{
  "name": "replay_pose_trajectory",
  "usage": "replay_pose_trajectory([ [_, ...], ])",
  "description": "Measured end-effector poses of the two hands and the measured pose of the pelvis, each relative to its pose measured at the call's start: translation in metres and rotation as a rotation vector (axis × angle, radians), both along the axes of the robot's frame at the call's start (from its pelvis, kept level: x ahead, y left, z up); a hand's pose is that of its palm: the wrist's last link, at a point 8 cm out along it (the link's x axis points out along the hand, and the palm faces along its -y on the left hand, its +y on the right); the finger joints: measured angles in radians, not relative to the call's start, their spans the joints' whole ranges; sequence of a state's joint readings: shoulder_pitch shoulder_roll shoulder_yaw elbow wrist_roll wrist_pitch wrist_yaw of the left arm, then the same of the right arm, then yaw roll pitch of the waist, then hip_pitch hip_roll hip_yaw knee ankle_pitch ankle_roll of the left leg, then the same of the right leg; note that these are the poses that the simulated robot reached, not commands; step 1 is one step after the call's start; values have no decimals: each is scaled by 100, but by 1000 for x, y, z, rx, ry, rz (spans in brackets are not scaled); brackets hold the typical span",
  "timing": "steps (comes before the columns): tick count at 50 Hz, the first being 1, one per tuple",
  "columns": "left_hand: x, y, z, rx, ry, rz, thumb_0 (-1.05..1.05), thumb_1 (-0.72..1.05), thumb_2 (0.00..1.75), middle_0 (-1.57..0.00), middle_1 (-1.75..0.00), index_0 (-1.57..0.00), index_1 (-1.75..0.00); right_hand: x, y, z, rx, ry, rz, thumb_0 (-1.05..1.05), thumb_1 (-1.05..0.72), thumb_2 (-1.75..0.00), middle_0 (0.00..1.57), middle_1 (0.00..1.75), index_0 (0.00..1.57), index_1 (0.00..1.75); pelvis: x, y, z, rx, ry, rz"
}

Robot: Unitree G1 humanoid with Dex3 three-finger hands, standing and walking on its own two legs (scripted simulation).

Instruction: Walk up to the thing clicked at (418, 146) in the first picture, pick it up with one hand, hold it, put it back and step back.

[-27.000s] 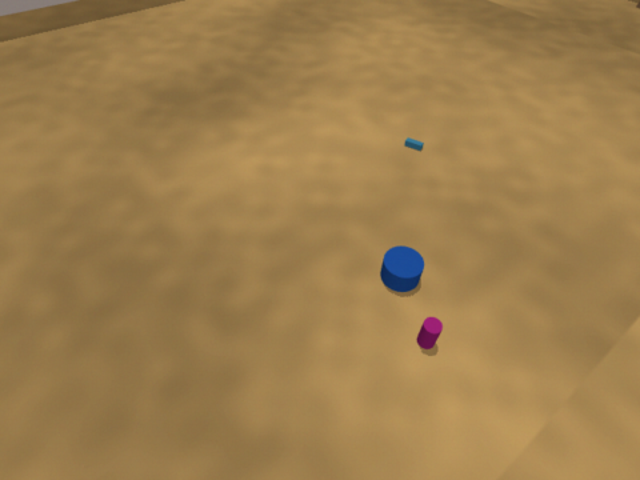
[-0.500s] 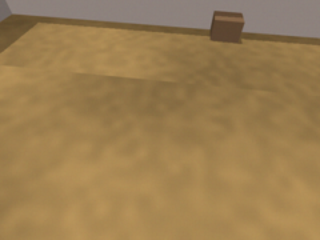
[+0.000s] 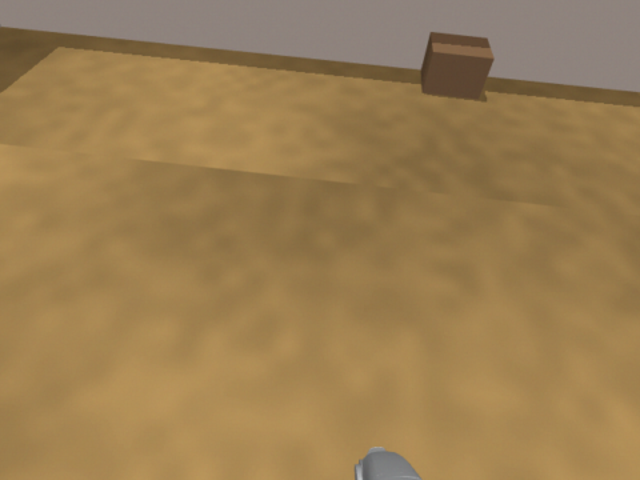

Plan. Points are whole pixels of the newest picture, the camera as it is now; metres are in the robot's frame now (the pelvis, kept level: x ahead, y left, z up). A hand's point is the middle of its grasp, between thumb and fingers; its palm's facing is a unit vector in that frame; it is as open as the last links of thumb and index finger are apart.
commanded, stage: walk up
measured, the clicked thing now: out of the picture -0.70 -0.56 -0.76
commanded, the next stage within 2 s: none
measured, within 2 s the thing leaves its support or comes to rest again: neither
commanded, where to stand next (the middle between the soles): +0.63 -0.06 m, yaw -1 degrees
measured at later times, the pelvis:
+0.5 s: pelvis +0.22 -0.05 +0.00, yaw -1 degrees
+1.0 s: pelvis +0.41 -0.06 -0.01, yaw -3 degrees
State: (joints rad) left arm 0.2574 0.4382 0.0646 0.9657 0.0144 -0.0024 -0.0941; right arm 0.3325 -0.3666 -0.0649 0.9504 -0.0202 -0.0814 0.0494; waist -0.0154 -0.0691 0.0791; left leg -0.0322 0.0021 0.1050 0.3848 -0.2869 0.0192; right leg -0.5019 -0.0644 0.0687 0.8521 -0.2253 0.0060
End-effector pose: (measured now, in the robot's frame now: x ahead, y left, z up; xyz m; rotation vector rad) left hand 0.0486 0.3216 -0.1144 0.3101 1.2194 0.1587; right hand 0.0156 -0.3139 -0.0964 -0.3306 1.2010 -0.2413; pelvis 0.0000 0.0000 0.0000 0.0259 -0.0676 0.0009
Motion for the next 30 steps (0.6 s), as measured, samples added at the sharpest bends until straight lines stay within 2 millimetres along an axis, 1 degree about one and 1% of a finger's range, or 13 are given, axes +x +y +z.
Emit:
replay_pose_trajectory([
  [3, 38, -9, 4, 8, -5, -28, 1, 90, 89, -21, -30, -20, -30, 25, -5, -9, 20, 3, -3, 0, -90, -90, 20, 30, 20, 30, 29, -7, -3, 6, 3, -15],
  [6, 82, -22, 4, 28, -25, -50, 1, 90, 89, -21, -30, -20, -30, 55, -17, -25, 35, 3, -9, 0, -90, -90, 20, 30, 20, 30, 61, -19, -12, 14, 9, -27],
  [9, 129, -37, 3, 52, -77, -50, 1, 90, 89, -21, -30, -20, -30, 90, -33, -43, 42, 9, -8, 0, -90, -90, 20, 30, 20, 30, 95, -34, -24, -15, 8, -20],
  [10, 142, -43, 4, 56, -106, -49, 1, 90, 89, -21, -30, -20, -30, 102, -36, -47, 44, 14, -4, 0, -90, -90, 20, 30, 20, 30, 104, -39, -26, -28, 3, -12],
  [12, 162, -53, 9, 56, -158, -38, 1, 90, 89, -21, -30, -20, -30, 130, -40, -47, 53, 14, 16, 0, -91, -90, 20, 30, 20, 30, 121, -47, -24, -12, -3, -12],
  [14, 174, -61, 16, 51, -176, -19, 1, 90, 89, -21, -30, -20, -30, 159, -43, -40, 57, -8, 38, 0, -91, -90, 20, 30, 20, 30, 137, -51, -17, 2, -7, -17],
  [16, 181, -66, 21, 48, -167, -10, 1, 90, 89, -21, -30, -20, -30, 189, -46, -30, 58, -49, 48, 1, -91, -90, 20, 30, 20, 30, 152, -52, -10, 3, -7, -21],
  [18, 187, -68, 24, 48, -144, -11, 1, 90, 89, -21, -30, -20, -30, 217, -49, -21, 54, -91, 58, 0, -91, -90, 20, 30, 20, 30, 167, -53, -5, -3, -3, -29],
  [21, 196, -67, 23, 46, -108, -14, 1, 90, 89, -21, -30, -20, -30, 250, -53, -11, 41, -123, 69, 0, -91, -90, 20, 30, 20, 30, 190, -52, -2, -20, 3, -33],
  [26, 218, -53, 12, 35, -80, -2, 1, 90, 89, -21, -30, -20, -30, 296, -49, -4, 11, -93, 103, 0, -91, -90, 20, 30, 20, 30, 231, -45, -6, -49, 15, -14],
  [30, 243, -33, -9, 22, -54, 8, 1, 90, 89, -21, -30, -20, -30, 336, -37, -4, -22, -98, 125, 0, -91, -90, 20, 30, 20, 30, 269, -32, -18, -57, 20, -7],
])
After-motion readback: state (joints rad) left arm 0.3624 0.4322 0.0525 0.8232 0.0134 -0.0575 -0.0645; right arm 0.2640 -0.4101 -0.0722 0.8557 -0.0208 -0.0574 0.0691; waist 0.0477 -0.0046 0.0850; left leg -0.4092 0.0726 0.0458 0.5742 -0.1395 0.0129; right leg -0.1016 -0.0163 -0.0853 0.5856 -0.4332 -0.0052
